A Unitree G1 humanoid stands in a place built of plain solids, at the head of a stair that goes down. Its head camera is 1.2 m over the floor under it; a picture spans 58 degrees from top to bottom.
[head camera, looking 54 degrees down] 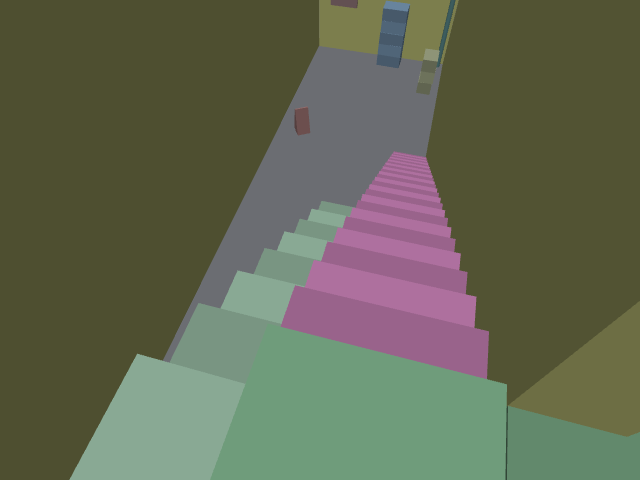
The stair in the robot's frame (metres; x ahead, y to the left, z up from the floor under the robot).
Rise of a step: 0.20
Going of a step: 0.25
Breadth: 0.70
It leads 15 degrees to the right of straight ahead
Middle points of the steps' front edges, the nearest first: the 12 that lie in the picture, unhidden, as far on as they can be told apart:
0.47 -0.18 0.00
0.71 -0.25 -0.19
0.96 -0.31 -0.39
1.20 -0.38 -0.58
1.44 -0.44 -0.78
1.68 -0.51 -0.98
1.92 -0.57 -1.17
2.16 -0.64 -1.37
2.40 -0.70 -1.56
2.65 -0.77 -1.76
2.89 -0.83 -1.95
3.13 -0.90 -2.15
